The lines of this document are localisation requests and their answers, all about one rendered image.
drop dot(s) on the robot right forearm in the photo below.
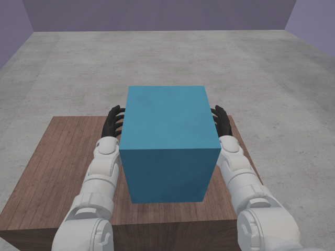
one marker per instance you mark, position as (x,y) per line
(241,180)

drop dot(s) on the robot right hand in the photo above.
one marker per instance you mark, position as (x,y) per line
(223,126)

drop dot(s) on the robot left hand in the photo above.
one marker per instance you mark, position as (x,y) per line
(110,125)

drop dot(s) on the robot left forearm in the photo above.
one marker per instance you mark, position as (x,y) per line
(96,196)

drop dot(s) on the robot right upper arm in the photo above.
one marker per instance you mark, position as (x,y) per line
(269,229)

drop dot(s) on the robot left upper arm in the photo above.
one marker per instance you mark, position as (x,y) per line
(84,235)

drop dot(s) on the carton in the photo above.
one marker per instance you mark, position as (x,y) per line
(169,144)

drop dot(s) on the pedestal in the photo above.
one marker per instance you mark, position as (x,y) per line
(54,176)

